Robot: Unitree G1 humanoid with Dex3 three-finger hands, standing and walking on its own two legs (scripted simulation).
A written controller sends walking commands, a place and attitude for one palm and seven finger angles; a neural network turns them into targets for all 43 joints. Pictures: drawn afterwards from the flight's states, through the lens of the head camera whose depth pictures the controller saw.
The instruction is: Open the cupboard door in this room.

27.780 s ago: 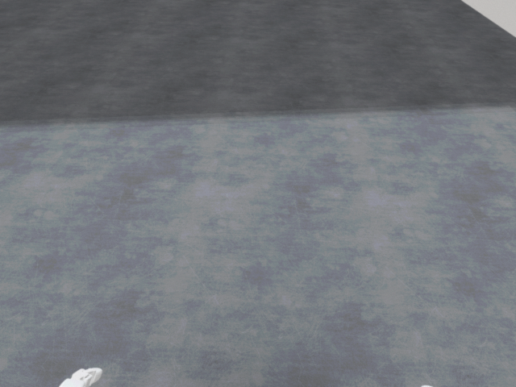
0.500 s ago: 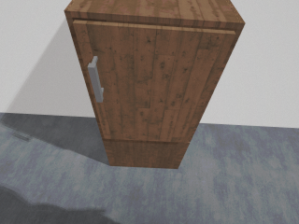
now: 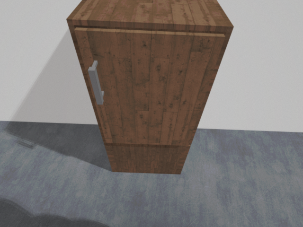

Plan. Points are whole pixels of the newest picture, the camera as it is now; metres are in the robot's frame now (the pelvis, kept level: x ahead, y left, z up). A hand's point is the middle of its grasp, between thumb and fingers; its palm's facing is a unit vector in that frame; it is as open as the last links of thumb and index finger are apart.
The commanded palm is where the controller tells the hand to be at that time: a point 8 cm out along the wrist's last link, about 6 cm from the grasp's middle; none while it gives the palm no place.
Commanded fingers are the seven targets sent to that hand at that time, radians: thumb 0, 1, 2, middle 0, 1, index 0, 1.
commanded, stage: come to a stop and stand still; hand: left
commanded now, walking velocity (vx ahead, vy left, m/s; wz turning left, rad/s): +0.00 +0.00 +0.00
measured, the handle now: (97, 83) +0.54 +0.21 +0.07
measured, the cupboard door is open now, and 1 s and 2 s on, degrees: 0 0 0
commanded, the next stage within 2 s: look again from close up in 0.14 s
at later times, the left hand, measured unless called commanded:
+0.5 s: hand out of the picture -0.01 +0.20 -0.18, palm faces +0.02 -0.98 -0.19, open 7.4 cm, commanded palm none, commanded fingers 0.00 0.90 0.90 -0.20 -0.30 -0.20 -0.30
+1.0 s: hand out of the picture +0.08 +0.21 -0.09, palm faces +0.27 -0.95 -0.15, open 7.4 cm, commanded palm +0.08 +0.26 -0.06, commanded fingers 0.00 0.71 0.82 -0.21 -0.42 -0.21 -0.42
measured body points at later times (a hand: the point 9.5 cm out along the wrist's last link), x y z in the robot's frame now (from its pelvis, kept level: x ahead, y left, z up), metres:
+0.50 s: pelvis -0.02 +0.02 +0.00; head -0.04 +0.03 +0.45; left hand -0.01 +0.25 -0.16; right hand +0.01 -0.22 -0.15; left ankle +0.06 +0.12 -0.74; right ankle -0.01 -0.12 -0.74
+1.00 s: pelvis -0.04 +0.02 -0.02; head -0.04 +0.03 +0.43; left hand +0.06 +0.26 -0.07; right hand +0.03 -0.22 -0.14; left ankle +0.06 +0.12 -0.74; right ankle -0.01 -0.12 -0.74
